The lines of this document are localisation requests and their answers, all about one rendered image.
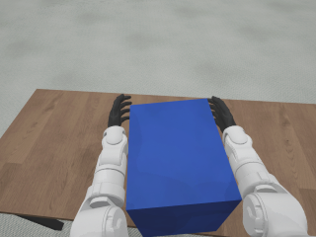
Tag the table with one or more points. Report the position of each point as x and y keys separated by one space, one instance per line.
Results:
x=50 y=151

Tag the left robot upper arm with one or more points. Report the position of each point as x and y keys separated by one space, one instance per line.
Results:
x=105 y=221

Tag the robot left hand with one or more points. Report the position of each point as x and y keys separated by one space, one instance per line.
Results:
x=115 y=118

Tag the left robot forearm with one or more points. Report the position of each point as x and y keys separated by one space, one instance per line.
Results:
x=107 y=187

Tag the right robot upper arm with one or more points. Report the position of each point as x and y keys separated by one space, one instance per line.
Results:
x=273 y=215

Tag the robot right hand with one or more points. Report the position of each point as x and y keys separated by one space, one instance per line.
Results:
x=223 y=117

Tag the carton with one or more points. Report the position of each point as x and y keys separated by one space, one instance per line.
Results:
x=179 y=179

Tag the right robot forearm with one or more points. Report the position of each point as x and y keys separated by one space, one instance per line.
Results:
x=249 y=170

